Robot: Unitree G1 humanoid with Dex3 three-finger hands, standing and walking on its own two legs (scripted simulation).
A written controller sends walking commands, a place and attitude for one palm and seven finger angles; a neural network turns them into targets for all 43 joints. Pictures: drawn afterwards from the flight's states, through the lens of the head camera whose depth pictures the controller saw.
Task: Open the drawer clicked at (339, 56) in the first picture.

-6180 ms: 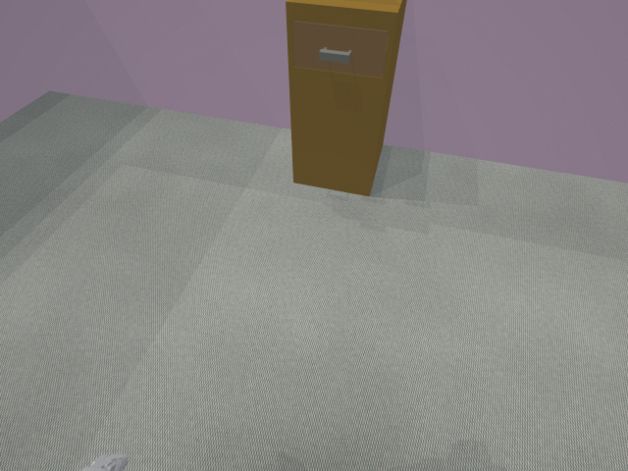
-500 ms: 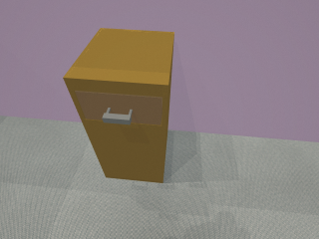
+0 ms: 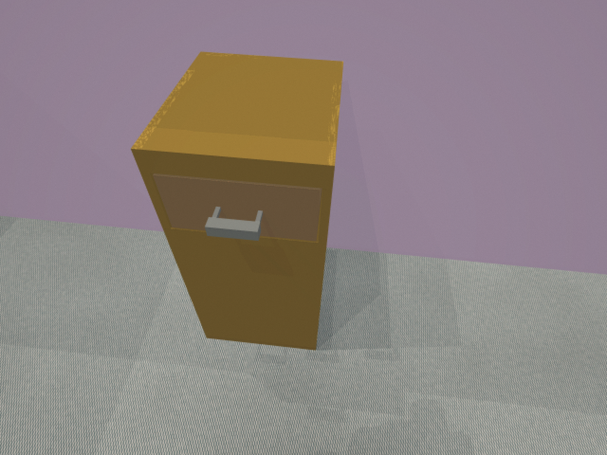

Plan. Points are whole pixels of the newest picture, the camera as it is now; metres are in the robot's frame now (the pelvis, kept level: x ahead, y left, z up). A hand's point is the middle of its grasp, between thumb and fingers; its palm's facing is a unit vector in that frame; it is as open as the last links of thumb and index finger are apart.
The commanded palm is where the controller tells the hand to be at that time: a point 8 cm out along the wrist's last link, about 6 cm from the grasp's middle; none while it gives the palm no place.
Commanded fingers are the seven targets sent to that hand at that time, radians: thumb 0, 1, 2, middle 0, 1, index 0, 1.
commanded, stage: come to a stop and stand still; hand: left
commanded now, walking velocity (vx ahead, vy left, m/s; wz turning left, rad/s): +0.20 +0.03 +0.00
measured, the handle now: (236, 220) +0.57 +0.18 -0.09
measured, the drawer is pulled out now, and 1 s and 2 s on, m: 0.00 0.00 0.00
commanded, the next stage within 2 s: look again from close up in 1.04 s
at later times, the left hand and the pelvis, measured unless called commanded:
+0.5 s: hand out of the picture +0.05 +0.17 -0.18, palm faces +0.02 -0.97 -0.26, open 7.3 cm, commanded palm none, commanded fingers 0.00 0.90 0.90 -0.20 -0.30 -0.20 -0.30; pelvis +0.03 -0.02 -0.01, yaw -1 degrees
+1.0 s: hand out of the picture +0.00 +0.19 -0.17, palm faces +0.01 -0.98 -0.20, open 7.4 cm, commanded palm none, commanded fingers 0.00 0.90 0.90 -0.20 -0.30 -0.20 -0.30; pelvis -0.03 +0.01 +0.00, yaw +0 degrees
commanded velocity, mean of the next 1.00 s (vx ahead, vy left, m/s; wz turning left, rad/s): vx -0.04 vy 0.01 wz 0.00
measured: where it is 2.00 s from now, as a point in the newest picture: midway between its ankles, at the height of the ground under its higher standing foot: outside the picture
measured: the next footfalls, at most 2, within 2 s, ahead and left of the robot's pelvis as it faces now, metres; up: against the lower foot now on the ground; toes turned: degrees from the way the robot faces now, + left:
none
